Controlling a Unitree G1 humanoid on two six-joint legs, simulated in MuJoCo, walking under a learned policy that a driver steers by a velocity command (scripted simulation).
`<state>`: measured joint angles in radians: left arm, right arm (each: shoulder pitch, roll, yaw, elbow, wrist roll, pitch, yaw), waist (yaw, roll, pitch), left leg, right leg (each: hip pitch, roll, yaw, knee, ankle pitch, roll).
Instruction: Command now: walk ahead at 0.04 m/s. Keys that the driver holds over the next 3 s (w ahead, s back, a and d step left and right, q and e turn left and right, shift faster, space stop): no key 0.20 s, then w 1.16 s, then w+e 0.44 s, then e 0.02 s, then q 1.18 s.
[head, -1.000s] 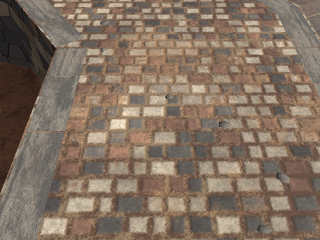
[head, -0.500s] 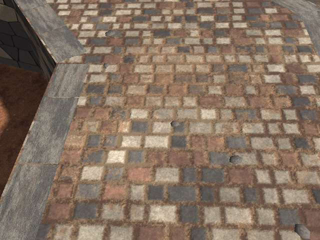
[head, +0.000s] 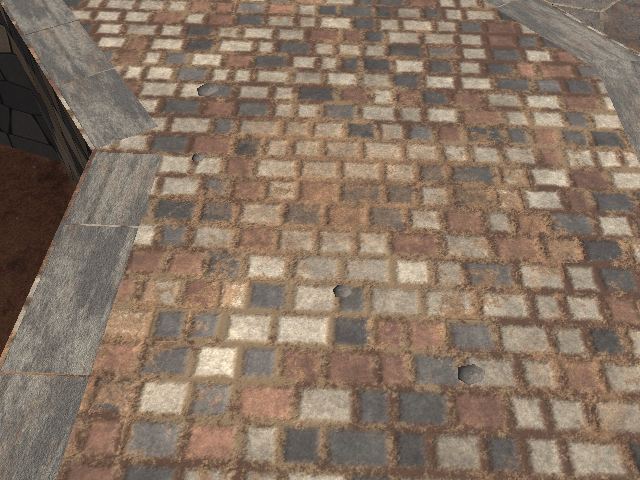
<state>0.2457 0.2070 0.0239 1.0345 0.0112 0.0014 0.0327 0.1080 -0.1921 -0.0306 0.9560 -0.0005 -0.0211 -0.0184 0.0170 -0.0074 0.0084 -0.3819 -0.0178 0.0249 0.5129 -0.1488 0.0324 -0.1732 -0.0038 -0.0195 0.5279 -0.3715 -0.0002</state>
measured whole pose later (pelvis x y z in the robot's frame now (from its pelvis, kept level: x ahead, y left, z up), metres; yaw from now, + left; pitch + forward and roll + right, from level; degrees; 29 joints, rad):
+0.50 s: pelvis +0.07 +0.03 -0.01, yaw +0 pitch -1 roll +1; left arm 0.41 0.22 0.05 1.10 -0.02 -0.07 0.02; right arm 0.16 -0.23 -0.08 1.03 0.03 -0.09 0.02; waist 0.00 -0.05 0.02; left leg -0.31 -0.02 0.09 0.63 -0.28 0.07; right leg -0.14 -0.05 0.02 0.76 -0.49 0.00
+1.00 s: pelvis +0.30 -0.02 -0.01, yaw +1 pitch +2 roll +1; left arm -0.03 0.22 0.05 0.87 -0.03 -0.10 -0.04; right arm 0.46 -0.23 -0.06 1.09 0.01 -0.06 -0.01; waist -0.07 -0.01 0.03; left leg 0.14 0.01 0.05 0.30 -0.46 -0.02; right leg -0.52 -0.03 -0.05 0.52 -0.05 -0.09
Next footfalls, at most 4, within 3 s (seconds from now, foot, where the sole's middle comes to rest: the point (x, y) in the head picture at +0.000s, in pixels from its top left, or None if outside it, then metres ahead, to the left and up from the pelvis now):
1.00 right None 0.48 -0.13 -0.77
1.56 left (289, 349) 0.80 0.11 -0.77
2.04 right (407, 286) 0.99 -0.18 -0.77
2.46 left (307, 300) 0.94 0.07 -0.77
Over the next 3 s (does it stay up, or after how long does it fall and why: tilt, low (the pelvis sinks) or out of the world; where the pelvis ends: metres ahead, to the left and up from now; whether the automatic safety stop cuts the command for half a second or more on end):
stays up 0.92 -0.04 0.00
